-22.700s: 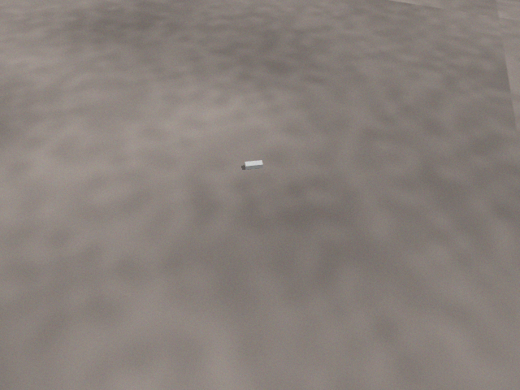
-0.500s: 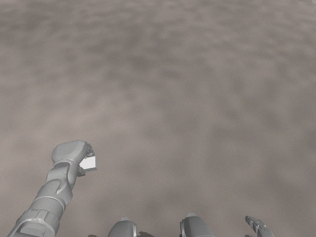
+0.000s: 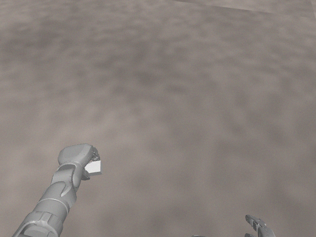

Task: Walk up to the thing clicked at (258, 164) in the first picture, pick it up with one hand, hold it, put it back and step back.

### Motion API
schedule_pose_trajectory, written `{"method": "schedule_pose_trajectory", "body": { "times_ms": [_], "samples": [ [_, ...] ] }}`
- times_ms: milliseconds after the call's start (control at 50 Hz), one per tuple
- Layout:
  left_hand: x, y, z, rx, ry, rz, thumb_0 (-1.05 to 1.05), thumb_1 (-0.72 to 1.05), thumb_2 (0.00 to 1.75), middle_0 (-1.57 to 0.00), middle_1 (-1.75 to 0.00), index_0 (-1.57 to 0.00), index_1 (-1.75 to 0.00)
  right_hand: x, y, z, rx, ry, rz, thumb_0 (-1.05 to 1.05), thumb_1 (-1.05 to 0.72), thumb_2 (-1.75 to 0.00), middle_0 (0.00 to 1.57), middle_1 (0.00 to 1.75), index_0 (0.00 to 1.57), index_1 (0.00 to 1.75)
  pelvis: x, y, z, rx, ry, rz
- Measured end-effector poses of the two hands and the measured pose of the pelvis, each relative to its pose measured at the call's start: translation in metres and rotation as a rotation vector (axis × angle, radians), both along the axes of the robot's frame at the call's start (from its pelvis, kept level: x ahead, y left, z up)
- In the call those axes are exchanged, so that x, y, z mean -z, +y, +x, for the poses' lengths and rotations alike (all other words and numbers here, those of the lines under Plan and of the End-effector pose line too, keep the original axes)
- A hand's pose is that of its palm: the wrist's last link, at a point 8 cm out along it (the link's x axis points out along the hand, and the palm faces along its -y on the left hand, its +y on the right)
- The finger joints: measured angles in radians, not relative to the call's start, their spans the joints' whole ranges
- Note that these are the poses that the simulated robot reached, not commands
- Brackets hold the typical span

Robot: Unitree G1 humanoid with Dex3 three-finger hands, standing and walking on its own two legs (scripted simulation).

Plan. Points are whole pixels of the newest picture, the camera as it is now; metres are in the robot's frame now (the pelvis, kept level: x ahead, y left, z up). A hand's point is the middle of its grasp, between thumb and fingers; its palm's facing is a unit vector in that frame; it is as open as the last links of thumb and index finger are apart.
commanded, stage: hold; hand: left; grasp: from above
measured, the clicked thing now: (85, 169) +0.33 +0.23 -0.10
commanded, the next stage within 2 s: crouch in 1.62 s
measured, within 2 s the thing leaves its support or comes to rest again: neither
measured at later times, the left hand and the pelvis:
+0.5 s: hand (82, 167) +0.30 +0.21 -0.03, palm faces -0.43 -0.09 -0.90, open 6.5 cm; pelvis +0.00 -0.01 +0.01, yaw +0 degrees
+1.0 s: hand (81, 171) +0.29 +0.21 -0.01, palm faces -0.42 -0.09 -0.90, open 6.5 cm; pelvis -0.01 -0.01 +0.02, yaw -1 degrees
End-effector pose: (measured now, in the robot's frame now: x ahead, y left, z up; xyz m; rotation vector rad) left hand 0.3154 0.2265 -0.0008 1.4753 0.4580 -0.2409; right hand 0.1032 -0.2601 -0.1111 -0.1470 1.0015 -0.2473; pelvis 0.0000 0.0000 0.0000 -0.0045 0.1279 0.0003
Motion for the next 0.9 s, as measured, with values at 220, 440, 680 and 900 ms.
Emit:
{"method": "schedule_pose_trajectory", "body": {
  "times_ms": [220,440,680,900],
  "samples": [
    [-0.014,-0.004,0.002,0.017,0.005,-0.004,0.03,0.54,0.00,-0.96,-0.21,-1.03,-0.13,-0.007,0.002,0.017,-0.012,-0.024,0.016,0.01,-0.91,-0.89,0.20,0.30,0.20,0.30,-0.006,-0.001,0.007,0.004,-0.024,0.005],
    [-0.030,-0.010,-0.002,0.025,-0.005,-0.004,0.03,0.55,0.00,-0.96,-0.20,-1.03,-0.11,-0.014,0.001,0.024,-0.024,-0.049,0.028,0.01,-0.91,-0.89,0.20,0.30,0.20,0.30,-0.011,-0.005,0.004,0.006,-0.052,0.009],
    [-0.035,-0.016,-0.019,0.036,0.003,-0.012,0.03,0.54,0.00,-0.97,-0.19,-1.04,-0.10,-0.020,0.000,0.027,-0.042,-0.078,0.029,0.01,-0.91,-0.89,0.20,0.30,0.20,0.30,-0.014,-0.008,-0.004,0.008,-0.074,0.014],
    [-0.047,-0.016,-0.023,0.034,-0.016,-0.012,0.02,0.54,0.00,-0.98,-0.18,-1.05,-0.10,-0.024,0.003,0.030,-0.049,-0.104,0.038,0.01,-0.91,-0.90,0.20,0.30,0.20,0.30,-0.017,-0.009,-0.009,0.009,-0.095,0.016]
  ]
}}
